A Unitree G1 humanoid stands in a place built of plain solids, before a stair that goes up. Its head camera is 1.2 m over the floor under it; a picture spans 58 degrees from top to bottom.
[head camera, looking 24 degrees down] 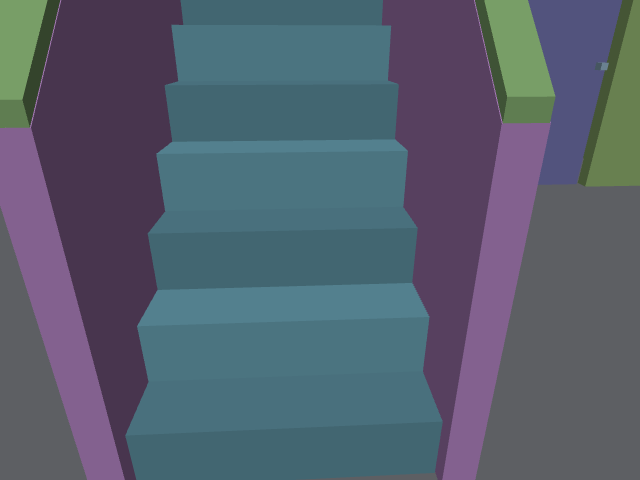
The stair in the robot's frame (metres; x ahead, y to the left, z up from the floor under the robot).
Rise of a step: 0.21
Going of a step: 0.21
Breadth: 0.90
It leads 3 degrees to the left of straight ahead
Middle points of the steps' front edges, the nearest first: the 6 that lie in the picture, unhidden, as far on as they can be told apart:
0.90 0.09 0.21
1.12 0.11 0.43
1.33 0.12 0.64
1.55 0.13 0.86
1.76 0.14 1.07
1.97 0.15 1.28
